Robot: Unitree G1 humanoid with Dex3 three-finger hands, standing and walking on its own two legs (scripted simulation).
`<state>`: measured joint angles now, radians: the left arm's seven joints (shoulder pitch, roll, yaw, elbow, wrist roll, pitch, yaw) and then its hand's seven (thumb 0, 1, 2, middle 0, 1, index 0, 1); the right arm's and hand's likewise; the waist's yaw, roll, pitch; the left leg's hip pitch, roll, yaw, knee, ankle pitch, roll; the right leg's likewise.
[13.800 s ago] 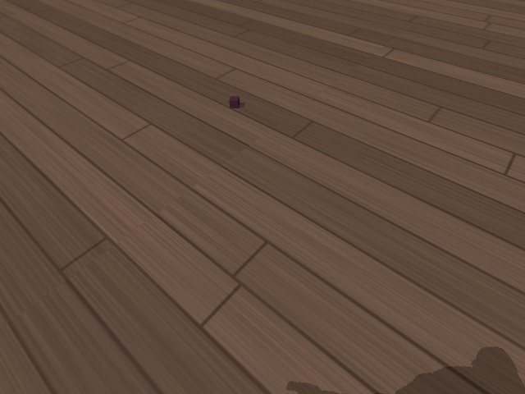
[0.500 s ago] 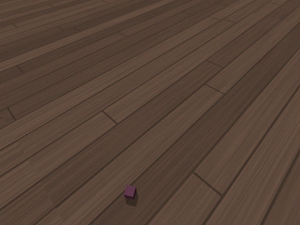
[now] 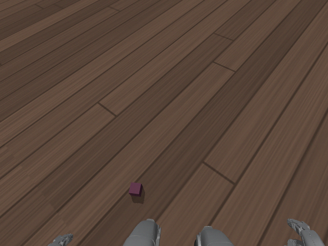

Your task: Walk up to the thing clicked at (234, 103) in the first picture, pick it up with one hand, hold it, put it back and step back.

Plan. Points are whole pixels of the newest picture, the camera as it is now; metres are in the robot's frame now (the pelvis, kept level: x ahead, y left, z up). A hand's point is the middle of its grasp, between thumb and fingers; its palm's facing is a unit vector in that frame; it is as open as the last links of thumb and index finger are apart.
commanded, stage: walk up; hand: left
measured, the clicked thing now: (135, 189) +0.43 +0.26 -0.71
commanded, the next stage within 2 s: none
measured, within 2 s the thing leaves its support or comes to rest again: neither
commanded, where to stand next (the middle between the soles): +0.05 +0.02 m, yaw +1 degrees
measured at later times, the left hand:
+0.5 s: hand out of the picture +0.02 +0.34 -0.14, palm faces +0.05 -0.91 -0.40, open 7.4 cm
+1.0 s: hand out of the picture +0.03 +0.31 -0.10, palm faces -0.01 -0.87 -0.50, open 7.4 cm
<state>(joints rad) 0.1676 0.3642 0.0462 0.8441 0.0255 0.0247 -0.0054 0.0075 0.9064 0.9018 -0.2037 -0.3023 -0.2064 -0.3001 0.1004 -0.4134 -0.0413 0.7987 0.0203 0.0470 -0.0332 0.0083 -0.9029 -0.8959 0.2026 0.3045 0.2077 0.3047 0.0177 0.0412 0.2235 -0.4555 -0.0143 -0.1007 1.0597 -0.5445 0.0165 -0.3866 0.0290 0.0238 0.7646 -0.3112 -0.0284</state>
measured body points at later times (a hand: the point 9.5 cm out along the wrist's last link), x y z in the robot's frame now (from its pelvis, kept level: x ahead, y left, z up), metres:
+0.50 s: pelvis -0.02 +0.04 +0.02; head +0.00 +0.06 +0.46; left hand +0.02 +0.38 -0.11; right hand +0.06 -0.28 -0.08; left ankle +0.01 +0.15 -0.71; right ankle -0.01 -0.10 -0.64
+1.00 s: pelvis -0.01 +0.02 +0.01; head +0.01 -0.01 +0.46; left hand +0.03 +0.35 -0.07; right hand +0.04 -0.30 -0.12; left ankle +0.04 +0.17 -0.67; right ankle +0.00 -0.12 -0.71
